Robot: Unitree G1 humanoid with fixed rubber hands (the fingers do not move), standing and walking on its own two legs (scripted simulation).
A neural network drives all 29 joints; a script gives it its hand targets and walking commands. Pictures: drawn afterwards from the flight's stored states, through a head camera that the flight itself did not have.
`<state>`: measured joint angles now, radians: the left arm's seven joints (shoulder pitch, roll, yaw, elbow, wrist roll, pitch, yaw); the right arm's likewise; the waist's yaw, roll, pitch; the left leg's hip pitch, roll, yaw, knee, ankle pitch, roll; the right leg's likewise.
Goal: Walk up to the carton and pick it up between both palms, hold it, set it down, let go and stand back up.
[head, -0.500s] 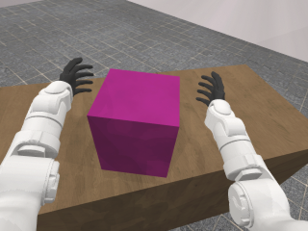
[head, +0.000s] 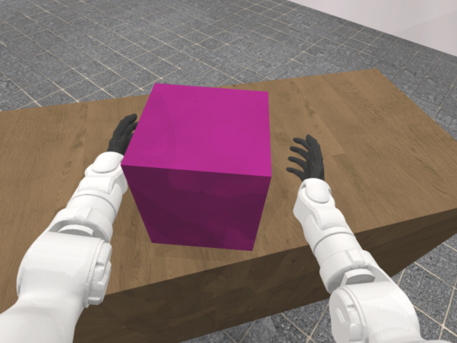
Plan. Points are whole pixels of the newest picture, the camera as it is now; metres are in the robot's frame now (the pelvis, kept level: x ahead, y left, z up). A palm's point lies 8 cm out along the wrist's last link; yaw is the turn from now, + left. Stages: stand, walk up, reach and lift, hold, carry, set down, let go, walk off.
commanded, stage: reach and lift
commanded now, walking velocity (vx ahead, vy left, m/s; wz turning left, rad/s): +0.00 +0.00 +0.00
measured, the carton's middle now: (206, 172) +0.44 -0.03 +0.05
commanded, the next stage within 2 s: none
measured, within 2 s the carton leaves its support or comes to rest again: neither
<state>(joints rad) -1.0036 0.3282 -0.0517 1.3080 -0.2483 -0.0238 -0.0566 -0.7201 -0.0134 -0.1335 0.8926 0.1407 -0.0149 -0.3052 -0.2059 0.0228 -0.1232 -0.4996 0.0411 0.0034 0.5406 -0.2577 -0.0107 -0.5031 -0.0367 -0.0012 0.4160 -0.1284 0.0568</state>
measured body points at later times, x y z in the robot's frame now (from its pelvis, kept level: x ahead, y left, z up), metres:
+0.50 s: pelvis -0.02 +0.00 -0.02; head +0.04 +0.04 +0.43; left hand +0.48 +0.11 +0.08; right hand +0.39 -0.19 +0.08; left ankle -0.01 +0.12 -0.73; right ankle +0.04 -0.16 -0.73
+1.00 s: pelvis -0.02 +0.00 -0.01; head +0.05 +0.04 +0.43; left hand +0.49 +0.10 +0.08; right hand +0.40 -0.19 +0.07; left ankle -0.01 +0.12 -0.73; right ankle +0.04 -0.16 -0.73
